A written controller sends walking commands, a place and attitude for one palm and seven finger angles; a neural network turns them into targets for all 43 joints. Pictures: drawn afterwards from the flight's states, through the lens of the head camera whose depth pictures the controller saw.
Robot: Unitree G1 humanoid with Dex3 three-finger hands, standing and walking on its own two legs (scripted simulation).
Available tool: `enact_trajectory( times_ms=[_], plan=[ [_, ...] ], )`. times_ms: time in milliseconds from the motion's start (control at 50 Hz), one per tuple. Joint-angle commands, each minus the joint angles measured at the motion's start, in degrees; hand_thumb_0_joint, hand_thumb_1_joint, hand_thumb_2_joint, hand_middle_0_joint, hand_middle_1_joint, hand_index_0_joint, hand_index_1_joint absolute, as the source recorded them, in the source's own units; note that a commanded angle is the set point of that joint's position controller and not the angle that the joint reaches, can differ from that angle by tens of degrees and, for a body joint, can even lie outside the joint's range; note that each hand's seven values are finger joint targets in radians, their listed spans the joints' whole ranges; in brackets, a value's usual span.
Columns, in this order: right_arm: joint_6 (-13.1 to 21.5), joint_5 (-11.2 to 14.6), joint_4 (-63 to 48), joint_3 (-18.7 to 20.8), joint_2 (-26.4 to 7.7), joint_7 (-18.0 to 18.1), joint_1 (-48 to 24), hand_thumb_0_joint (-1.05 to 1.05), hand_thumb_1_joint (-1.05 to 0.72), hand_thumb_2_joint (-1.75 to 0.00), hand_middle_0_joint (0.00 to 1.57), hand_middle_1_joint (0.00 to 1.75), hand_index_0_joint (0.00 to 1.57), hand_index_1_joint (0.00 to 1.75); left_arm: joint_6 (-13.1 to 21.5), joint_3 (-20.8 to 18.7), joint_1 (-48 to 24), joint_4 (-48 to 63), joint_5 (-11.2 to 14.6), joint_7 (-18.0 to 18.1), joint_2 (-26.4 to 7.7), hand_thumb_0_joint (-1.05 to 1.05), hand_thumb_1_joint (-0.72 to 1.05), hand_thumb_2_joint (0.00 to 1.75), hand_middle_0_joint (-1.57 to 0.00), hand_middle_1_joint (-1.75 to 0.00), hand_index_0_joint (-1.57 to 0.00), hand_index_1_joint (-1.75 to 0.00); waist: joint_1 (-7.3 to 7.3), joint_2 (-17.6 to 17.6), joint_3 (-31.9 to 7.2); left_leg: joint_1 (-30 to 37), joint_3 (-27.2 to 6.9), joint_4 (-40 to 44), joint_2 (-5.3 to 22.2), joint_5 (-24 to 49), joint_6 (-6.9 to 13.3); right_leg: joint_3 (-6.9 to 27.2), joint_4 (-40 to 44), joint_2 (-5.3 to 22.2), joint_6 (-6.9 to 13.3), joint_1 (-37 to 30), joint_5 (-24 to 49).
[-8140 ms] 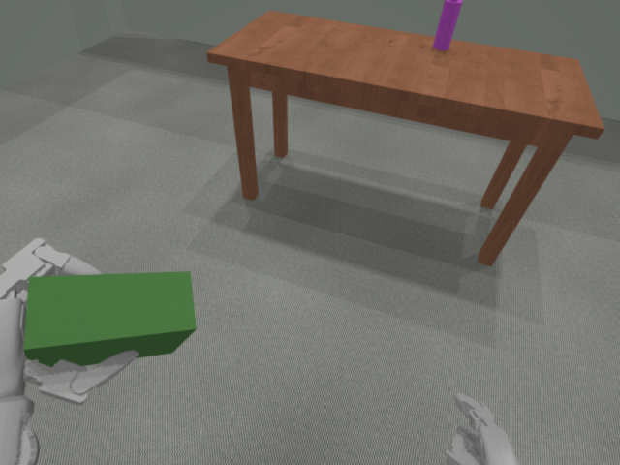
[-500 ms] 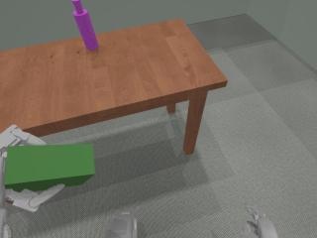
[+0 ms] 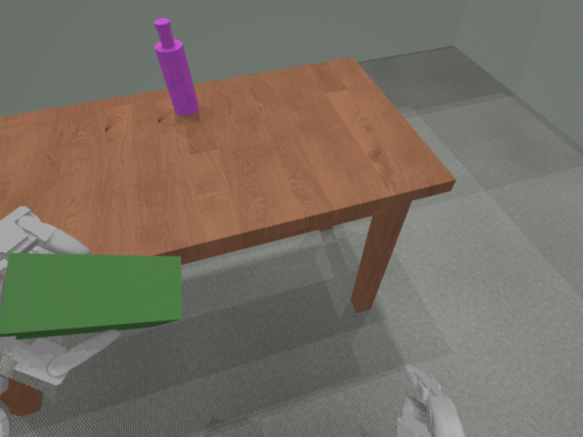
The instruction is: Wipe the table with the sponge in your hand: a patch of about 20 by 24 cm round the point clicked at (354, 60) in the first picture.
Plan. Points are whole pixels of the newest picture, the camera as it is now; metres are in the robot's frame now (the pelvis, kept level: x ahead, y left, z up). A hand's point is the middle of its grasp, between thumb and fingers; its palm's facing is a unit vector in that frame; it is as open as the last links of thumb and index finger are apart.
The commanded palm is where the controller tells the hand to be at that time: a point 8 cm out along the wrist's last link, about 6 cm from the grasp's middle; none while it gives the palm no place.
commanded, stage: come to a stop and stand still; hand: left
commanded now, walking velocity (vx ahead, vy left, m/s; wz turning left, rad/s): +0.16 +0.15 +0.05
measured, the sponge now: (121, 296) +0.22 +0.19 +0.16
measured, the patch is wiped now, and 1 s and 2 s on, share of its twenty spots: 0.00 0.00 0.00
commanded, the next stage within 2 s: look again from close up in 1.26 s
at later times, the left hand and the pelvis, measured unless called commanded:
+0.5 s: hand out of the picture +0.22 +0.29 +0.18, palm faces +0.38 -0.81 -0.45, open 10.4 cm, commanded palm +0.16 +0.33 +0.18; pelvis +0.00 +0.05 +0.00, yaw +0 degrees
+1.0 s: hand out of the picture +0.16 +0.30 +0.16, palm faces +0.40 -0.83 -0.40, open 10.4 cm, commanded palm +0.11 +0.33 +0.18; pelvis -0.05 +0.05 +0.00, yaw +0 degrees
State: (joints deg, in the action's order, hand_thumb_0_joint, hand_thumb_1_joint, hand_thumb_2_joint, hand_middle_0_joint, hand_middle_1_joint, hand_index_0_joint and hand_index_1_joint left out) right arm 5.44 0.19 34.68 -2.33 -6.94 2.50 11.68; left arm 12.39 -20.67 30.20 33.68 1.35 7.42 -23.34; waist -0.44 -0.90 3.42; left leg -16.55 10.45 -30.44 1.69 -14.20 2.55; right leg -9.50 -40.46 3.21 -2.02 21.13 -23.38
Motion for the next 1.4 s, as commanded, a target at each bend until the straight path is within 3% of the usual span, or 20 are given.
enact_trajectory(
  times_ms=[0, 40, 60, 160, 280, 340, 380, 400, 440, 600, 660, 700, 760, 840, 960, 1160, 1320, 1340, 1360, 1380],
  plan=[
    [1.5, 0.1, -6.5, 4.5, -10.2, 1.7, -3.8, 0.00, -0.90, -0.90, 0.20, 0.30, 0.20, 0.30, 2.3, -9.5, -5.0, 5.0, 0.6, 2.3, -9.1, 0.00, 0.10, 1.30, -1.20, -1.60, -1.20, -1.60, 0.07, -2.1, -11.5, -1.0, -9.4, 0.4, 10.7, 3.1, 2.1, 3.7, 16.6, 3.0, 2.0, -14.4, 9.9],
    [0.8, -0.1, -7.8, 4.3, -9.0, 0.9, -4.4, 0.00, -0.90, -0.90, 0.20, 0.30, 0.20, 0.30, 2.0, -9.6, -6.3, 1.3, 0.6, 2.3, -10.2, 0.00, 0.10, 1.30, -1.20, -1.60, -1.20, -1.60, 0.20, 18.0, -9.9, -19.3, -4.1, -22.7, -0.9, -16.5, -2.8, 34.7, 23.2, 23.2, 11.6, -22.7, 20.8],
    [1.1, 0.3, -7.1, 5.2, -10.8, 0.5, -4.4, 0.00, -0.90, -0.90, 0.20, 0.30, 0.20, 0.30, 1.8, -8.3, -8.3, -0.3, 1.4, 2.1, -8.2, 0.00, 0.10, 1.30, -1.20, -1.60, -1.20, -1.60, 0.23, 17.3, -8.1, -19.5, -9.7, -32.0, 0.6, -15.5, -4.0, 35.1, 24.8, 25.7, 13.0, -18.4, 19.9],
    [-0.6, -0.1, -6.6, 2.9, -9.0, 0.8, -6.9, 0.00, -0.90, -0.90, 0.20, 0.30, 0.20, 0.30, 3.6, -6.1, -7.4, 2.4, 0.2, 2.2, -7.2, 0.00, 0.10, 1.30, -1.20, -1.60, -1.20, -1.60, 0.57, 7.0, -7.0, -13.1, -8.3, -27.3, 2.3, -8.7, -5.0, 11.2, 18.4, 16.1, 8.6, -14.1, 41.9],
    [0.4, -0.8, -9.7, 4.0, -9.0, 2.1, -5.9, 0.00, -0.90, -0.90, 0.20, 0.30, 0.20, 0.30, 3.6, -8.3, -4.0, 13.6, 0.3, 4.0, -9.5, 0.00, 0.10, 1.30, -1.20, -1.60, -1.20, -1.60, -0.96, 7.8, -11.5, -3.1, -3.1, -6.4, -0.9, -3.7, -4.2, 8.9, 15.6, 13.1, 8.3, -17.3, 41.1],
    [-0.5, -0.4, -10.0, 5.4, -10.3, 2.5, -3.4, 0.00, -0.90, -0.90, 0.20, 0.30, 0.20, 0.30, 3.1, -10.0, -2.6, 16.1, 1.0, 4.4, -10.3, 0.00, 0.10, 1.30, -1.20, -1.60, -1.20, -1.60, 0.94, 2.7, -13.7, 7.9, -5.2, 5.6, 1.2, 8.9, -4.2, 7.0, 9.1, 9.9, 4.6, -14.0, 29.2],
    [-0.5, -0.1, -11.1, 5.8, -12.2, 2.4, -3.6, 0.00, -0.90, -0.90, 0.20, 0.30, 0.20, 0.30, 4.0, -9.1, -3.4, 16.4, 1.1, 4.0, -9.1, 0.00, 0.10, 1.30, -1.20, -1.60, -1.20, -1.60, -0.13, -14.1, -11.6, 9.8, -20.4, 9.5, 14.6, 29.2, 1.5, 3.6, -1.2, 0.8, 0.3, -3.6, 1.1],
    [0.0, 0.0, -11.0, 6.1, -12.1, 1.7, -2.8, 0.00, -0.90, -0.90, 0.20, 0.30, 0.20, 0.30, 4.4, -9.5, -2.6, 13.5, 0.9, 3.6, -9.3, 0.00, 0.10, 1.30, -1.20, -1.60, -1.20, -1.60, -0.21, -14.6, -10.3, 8.0, -23.0, 11.8, 18.0, 31.9, 4.3, 5.1, -8.1, -1.2, 0.8, -0.9, -10.5],
    [0.8, -0.8, -9.8, 5.8, -11.3, 1.6, -3.5, 0.00, -0.90, -0.90, 0.20, 0.30, 0.20, 0.30, 4.4, -10.6, -3.0, 10.9, 0.5, 2.9, -10.0, 0.00, 0.10, 1.30, -1.20, -1.60, -1.20, -1.60, -0.21, -17.9, -8.6, 5.7, -20.4, 11.9, 17.1, 28.5, 5.2, 6.7, -10.9, -0.2, 0.8, 0.0, -8.4],
    [2.5, 0.3, -8.7, 4.0, -11.4, 0.3, -3.3, 0.00, -0.90, -0.90, 0.20, 0.30, 0.20, 0.30, 1.8, -3.7, -7.0, 9.7, 0.5, 2.1, -5.4, 0.00, 0.10, 1.30, -1.20, -1.60, -1.20, -1.60, 0.83, -9.2, -9.7, 3.0, -14.8, 8.3, 12.5, 15.0, 1.9, 4.1, 13.9, -2.6, 0.0, -12.0, 5.5],
    [1.8, 0.1, -9.0, 3.2, -9.8, 0.8, -4.0, 0.00, -0.90, -0.90, 0.20, 0.30, 0.20, 0.30, 1.6, -6.1, -8.6, 8.7, 0.4, 2.7, -8.4, 0.00, 0.10, 1.30, -1.20, -1.60, -1.20, -1.60, 1.26, -0.5, -10.9, -1.0, -10.4, 1.9, 7.1, 4.2, -2.1, 12.0, 18.6, 4.6, 3.1, -15.4, 21.0],
    [1.3, 0.3, -9.0, 3.8, -9.7, 0.7, -3.9, 0.00, -0.90, -0.90, 0.20, 0.30, 0.20, 0.30, 0.3, -5.7, -7.3, 5.9, 1.7, 2.0, -7.4, 0.00, 0.10, 1.30, -1.20, -1.60, -1.20, -1.60, 0.77, 11.0, -8.2, 0.6, -7.8, -5.6, 1.0, -2.9, -4.2, 19.7, 22.4, 10.6, 6.9, -7.2, 14.4],
    [-0.1, 0.1, -8.8, 2.5, -8.3, 1.2, -5.8, 0.00, -0.90, -0.90, 0.20, 0.30, 0.20, 0.30, 0.0, -7.2, -6.8, 5.9, 1.9, 2.3, -8.3, 0.00, 0.10, 1.30, -1.20, -1.60, -1.20, -1.60, 0.31, 7.8, -6.3, 0.3, -9.4, -6.3, 1.0, -4.7, -3.6, 19.1, 23.7, 11.8, 8.2, -4.4, 8.1],
    [0.0, 0.1, -8.6, 2.8, -9.7, 2.2, -6.0, 0.00, -0.90, -0.90, 0.20, 0.30, 0.20, 0.30, 0.9, -6.2, -9.9, 6.7, 1.5, 2.4, -8.0, 0.00, 0.10, 1.30, -1.20, -1.60, -1.20, -1.60, 0.26, 1.5, -6.3, 4.3, -11.4, 5.4, 4.0, 3.7, -2.3, 12.9, 18.9, 4.4, 3.8, -5.1, 5.0],
    [1.4, -0.1, -9.2, 3.1, -10.9, 2.3, -5.2, 0.00, -0.90, -0.90, 0.20, 0.30, 0.20, 0.30, 3.2, -3.8, -11.4, 6.7, -0.3, 2.2, -5.5, 0.00, 0.10, 1.30, -1.20, -1.60, -1.20, -1.60, -0.32, -11.1, -3.1, -11.2, -18.8, 18.4, 9.7, -18.7, 0.7, 8.1, 10.6, -1.8, 1.7, -14.8, 3.3],
    [2.5, -0.3, -8.4, 3.9, -10.6, 1.8, -3.5, 0.00, -0.90, -0.90, 0.20, 0.30, 0.20, 0.30, 2.7, -4.6, -8.3, 6.9, 0.4, 2.7, -6.6, 0.00, 0.10, 1.30, -1.20, -1.60, -1.20, -1.60, 0.50, 1.4, -5.5, 0.6, -10.4, 1.9, 2.0, -7.4, -2.7, 17.4, 24.8, 5.4, 4.8, -3.2, -5.3],
    [1.9, -0.2, -8.4, 3.3, -10.7, 2.2, -4.3, 0.00, -0.90, -0.90, 0.20, 0.30, 0.20, 0.30, 2.2, -4.7, -9.2, 4.4, 0.5, 2.3, -6.4, 0.00, 0.10, 1.30, -1.20, -1.60, -1.20, -1.60, 0.14, -1.7, -4.0, -1.2, -13.8, 8.9, 4.7, -10.3, -1.5, 13.3, 21.4, 1.3, 3.1, -4.4, -4.8],
    [3.5, 3.3, -13.8, -3.8, -14.0, 5.5, 6.4, 0.00, -0.90, -0.90, 0.20, 0.30, 0.20, 0.30, 11.5, -27.7, -68.0, 20.8, -1.2, 3.7, -58.3, 0.00, 0.10, 1.30, -1.20, -1.60, -1.20, -1.60, 3.73, -5.5, -1.7, -4.2, -11.7, 6.8, 0.4, -9.0, -1.3, 11.2, 20.8, -1.7, 0.1, -4.9, 0.2],
    [5.4, 3.3, -10.3, -0.4, -4.6, 2.8, -1.5, 0.00, -0.90, -0.90, 0.20, 0.30, 0.20, 0.30, 6.8, -17.2, -42.8, -6.0, -0.6, 1.7, -21.0, 0.00, 0.10, 1.30, -1.20, -1.60, -1.20, -1.60, 0.08, 6.7, -10.0, -0.1, -11.5, 1.9, 3.8, -4.7, -0.6, 10.2, 19.3, 2.1, 1.5, -1.6, -8.1],
    [6.0, 0.2, -7.8, 1.6, -9.3, 1.6, -2.5, 0.00, -0.90, -0.90, 0.20, 0.30, 0.20, 0.30, 5.8, -17.0, -33.3, -6.3, 0.5, 1.2, -21.5, 0.00, 0.10, 1.30, -1.20, -1.60, -1.20, -1.60, -1.24, 8.4, -8.2, 1.7, -9.9, -0.1, 1.2, -7.2, -2.1, 17.4, 24.2, 2.3, 4.4, -1.4, -5.4]
  ],
)
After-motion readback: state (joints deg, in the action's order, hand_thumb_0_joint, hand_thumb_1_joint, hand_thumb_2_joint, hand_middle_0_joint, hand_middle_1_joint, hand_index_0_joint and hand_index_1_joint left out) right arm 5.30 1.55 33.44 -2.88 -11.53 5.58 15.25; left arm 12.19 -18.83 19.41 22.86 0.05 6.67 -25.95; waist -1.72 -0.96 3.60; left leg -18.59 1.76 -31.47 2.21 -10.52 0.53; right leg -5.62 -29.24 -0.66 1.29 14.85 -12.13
